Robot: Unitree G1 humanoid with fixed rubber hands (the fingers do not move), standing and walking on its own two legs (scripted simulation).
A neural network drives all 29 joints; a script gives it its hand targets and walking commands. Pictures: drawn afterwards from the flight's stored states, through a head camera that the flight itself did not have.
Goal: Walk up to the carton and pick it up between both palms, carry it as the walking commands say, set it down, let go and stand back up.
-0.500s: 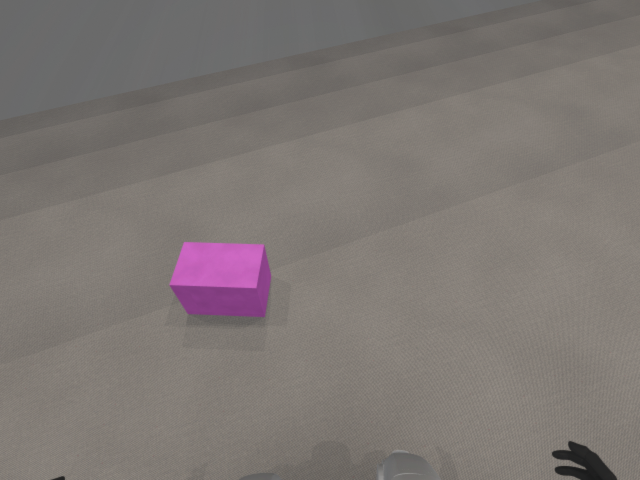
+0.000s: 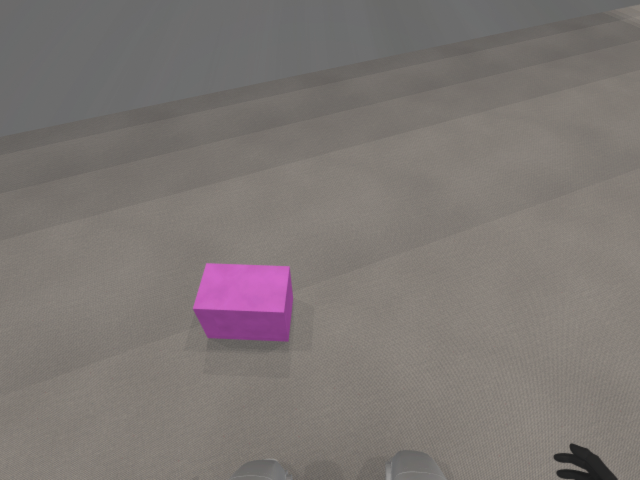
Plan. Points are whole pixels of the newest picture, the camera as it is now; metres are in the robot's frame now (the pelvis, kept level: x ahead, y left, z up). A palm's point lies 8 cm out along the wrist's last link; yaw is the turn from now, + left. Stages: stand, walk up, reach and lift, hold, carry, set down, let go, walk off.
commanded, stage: walk up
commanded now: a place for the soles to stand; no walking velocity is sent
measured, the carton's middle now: (247, 302) +0.71 +0.26 -0.65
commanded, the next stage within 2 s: none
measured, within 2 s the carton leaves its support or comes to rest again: neither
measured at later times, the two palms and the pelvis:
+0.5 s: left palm out of the picture +0.12 +0.44 -0.07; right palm (519, 452) +0.17 -0.25 -0.09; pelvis +0.06 +0.09 -0.01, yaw +0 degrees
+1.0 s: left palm out of the picture +0.19 +0.52 -0.05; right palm (442, 387) +0.25 -0.16 -0.08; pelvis +0.13 +0.17 +0.00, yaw -1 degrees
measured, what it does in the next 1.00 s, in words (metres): steps to the left: right foot, then left foot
